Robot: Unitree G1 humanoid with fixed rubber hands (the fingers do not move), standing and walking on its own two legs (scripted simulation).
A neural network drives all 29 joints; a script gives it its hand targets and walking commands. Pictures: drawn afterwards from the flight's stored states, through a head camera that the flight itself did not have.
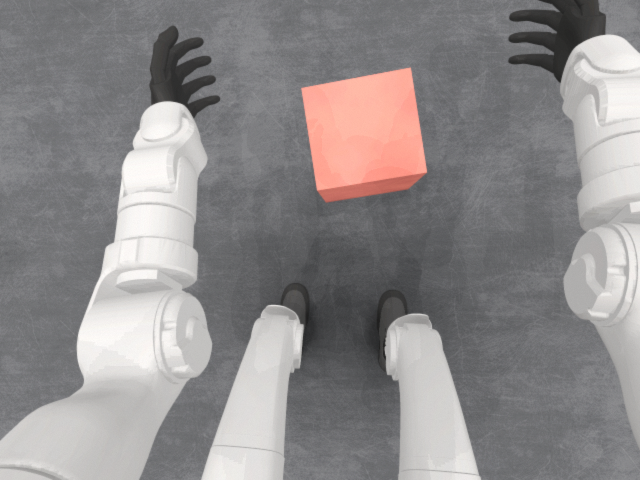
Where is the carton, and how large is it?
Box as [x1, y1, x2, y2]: [301, 68, 426, 202]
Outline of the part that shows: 410,68 301,88 316,186 318,192 326,202 406,189 426,172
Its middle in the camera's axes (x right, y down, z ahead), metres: +0.09 -0.21 +0.85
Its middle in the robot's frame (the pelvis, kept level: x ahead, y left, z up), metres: +0.56 +0.00 -0.54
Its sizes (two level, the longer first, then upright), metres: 0.210 0.200 0.250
